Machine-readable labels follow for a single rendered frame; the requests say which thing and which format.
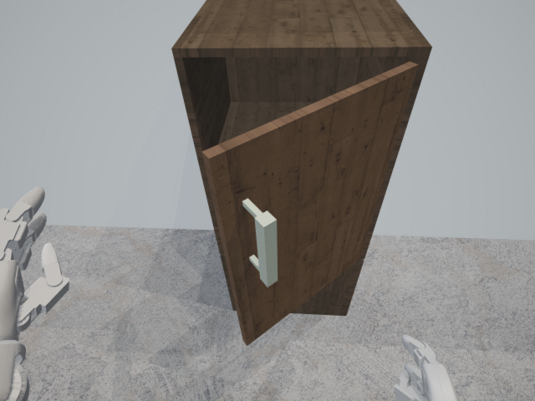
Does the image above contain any left robot hand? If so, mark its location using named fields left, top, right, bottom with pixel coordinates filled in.
left=0, top=186, right=69, bottom=341

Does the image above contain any left robot forearm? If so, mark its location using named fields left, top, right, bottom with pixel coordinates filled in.
left=0, top=340, right=29, bottom=401

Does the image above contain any cupboard door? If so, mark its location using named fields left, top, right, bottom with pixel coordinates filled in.
left=202, top=62, right=419, bottom=346

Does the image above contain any handle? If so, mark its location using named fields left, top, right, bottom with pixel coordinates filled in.
left=242, top=198, right=278, bottom=287

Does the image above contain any right robot hand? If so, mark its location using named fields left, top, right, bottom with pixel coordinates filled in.
left=394, top=335, right=459, bottom=401

